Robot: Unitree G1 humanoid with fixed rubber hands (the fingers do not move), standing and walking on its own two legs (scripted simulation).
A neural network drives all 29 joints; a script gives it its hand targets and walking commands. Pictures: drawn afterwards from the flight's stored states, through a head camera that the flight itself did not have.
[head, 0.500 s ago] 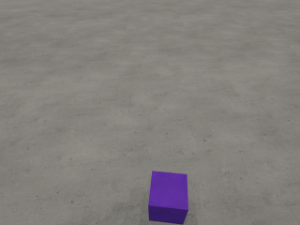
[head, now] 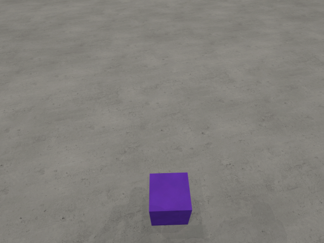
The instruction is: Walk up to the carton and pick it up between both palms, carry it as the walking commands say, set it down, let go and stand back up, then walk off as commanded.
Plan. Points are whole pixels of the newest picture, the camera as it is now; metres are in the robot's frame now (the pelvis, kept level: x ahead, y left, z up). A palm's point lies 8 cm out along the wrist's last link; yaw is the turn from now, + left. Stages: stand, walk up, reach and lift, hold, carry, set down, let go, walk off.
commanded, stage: walk off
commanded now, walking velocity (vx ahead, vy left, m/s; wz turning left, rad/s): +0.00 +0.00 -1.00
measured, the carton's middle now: (169, 199) +0.48 +0.00 -0.64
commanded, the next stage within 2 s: none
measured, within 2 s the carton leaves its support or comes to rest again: neither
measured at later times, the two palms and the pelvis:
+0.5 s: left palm (99, 227) +0.21 +0.20 -0.13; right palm out of the picture +0.02 -0.31 -0.11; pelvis +0.01 -0.01 +0.00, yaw -29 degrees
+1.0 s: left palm (159, 188) +0.31 +0.04 -0.11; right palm out of the picture -0.18 -0.19 -0.14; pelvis +0.01 +0.02 -0.01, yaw -61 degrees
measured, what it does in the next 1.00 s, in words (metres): steps on the spot, turning right: right foot, then left foot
